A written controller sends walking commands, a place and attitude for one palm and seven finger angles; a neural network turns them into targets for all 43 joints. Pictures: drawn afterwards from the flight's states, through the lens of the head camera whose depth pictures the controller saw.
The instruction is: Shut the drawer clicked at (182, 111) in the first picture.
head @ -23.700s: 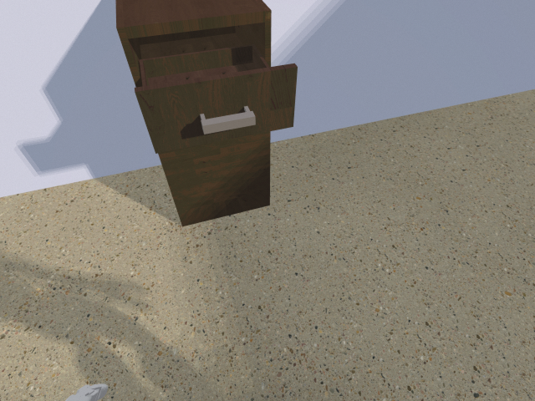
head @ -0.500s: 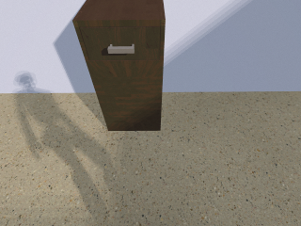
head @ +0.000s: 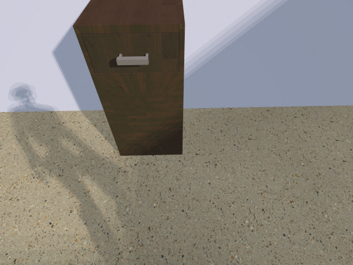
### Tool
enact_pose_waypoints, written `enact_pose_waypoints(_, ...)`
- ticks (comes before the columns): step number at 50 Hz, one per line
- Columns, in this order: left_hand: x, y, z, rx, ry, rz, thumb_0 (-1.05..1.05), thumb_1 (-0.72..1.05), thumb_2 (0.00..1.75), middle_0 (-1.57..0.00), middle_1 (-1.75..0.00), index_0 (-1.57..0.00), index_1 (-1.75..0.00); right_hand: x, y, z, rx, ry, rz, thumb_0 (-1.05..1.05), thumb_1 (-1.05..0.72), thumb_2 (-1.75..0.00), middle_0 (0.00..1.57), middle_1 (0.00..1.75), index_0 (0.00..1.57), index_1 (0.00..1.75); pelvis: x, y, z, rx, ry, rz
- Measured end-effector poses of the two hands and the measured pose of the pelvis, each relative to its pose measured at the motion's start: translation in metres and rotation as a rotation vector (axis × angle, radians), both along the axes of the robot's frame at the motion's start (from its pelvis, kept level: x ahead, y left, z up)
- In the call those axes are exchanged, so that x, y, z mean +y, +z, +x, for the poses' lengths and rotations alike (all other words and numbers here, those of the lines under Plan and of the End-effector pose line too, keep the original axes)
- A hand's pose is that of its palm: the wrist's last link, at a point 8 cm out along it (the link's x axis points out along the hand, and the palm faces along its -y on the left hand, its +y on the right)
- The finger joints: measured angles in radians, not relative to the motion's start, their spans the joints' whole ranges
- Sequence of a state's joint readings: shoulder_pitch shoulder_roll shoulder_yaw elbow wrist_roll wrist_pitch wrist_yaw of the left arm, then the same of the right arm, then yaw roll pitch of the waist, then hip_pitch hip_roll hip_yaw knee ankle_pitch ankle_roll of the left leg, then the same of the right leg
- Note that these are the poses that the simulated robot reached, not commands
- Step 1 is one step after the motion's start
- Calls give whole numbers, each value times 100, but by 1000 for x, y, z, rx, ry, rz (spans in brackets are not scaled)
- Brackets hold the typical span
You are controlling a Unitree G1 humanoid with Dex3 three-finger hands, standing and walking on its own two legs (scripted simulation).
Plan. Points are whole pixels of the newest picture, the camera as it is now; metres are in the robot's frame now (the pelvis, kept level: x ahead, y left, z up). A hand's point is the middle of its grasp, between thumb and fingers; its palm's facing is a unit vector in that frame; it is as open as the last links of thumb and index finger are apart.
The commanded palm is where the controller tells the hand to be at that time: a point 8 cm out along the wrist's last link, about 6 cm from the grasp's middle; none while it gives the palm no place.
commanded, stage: look to check the result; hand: left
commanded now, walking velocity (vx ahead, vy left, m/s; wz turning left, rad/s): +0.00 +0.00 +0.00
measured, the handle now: (133, 58) +0.89 +0.24 -0.01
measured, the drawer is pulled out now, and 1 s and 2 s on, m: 0.00 0.00 0.00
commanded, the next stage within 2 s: stand and wait in 0.42 s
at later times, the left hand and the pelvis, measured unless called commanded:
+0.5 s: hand out of the picture +0.08 +0.22 -0.16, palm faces -0.01 -0.95 -0.31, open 7.4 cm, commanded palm none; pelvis +0.01 -0.01 +0.00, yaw +0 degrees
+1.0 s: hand out of the picture +0.10 +0.23 -0.16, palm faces -0.02 -0.94 -0.33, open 7.4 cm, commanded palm none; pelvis +0.02 -0.01 +0.00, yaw -1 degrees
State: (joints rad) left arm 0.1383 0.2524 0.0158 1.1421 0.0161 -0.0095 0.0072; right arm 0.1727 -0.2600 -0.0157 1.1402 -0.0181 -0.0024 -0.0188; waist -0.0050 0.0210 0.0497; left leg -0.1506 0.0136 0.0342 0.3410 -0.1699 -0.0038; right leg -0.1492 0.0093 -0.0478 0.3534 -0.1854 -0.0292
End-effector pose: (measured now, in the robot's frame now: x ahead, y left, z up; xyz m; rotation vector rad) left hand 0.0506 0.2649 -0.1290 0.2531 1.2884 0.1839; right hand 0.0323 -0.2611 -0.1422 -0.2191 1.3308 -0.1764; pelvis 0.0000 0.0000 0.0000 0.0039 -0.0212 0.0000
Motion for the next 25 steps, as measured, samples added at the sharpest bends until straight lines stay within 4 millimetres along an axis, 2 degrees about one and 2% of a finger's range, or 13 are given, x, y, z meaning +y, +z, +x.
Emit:
enact_pose_waypoints(11,4,4,-2,23,10,26,1,91,90,-20,-30,-20,-30,-11,1,12,-1,10,-10,1,-91,-90,20,30,20,30,-5,1,7,0,0,0)
enact_pose_waypoints(25,1,6,21,-19,-10,24,1,91,90,-21,-30,-20,-30,-21,6,31,-37,17,-25,1,-91,-90,20,30,20,30,-9,2,13,2,-3,0)
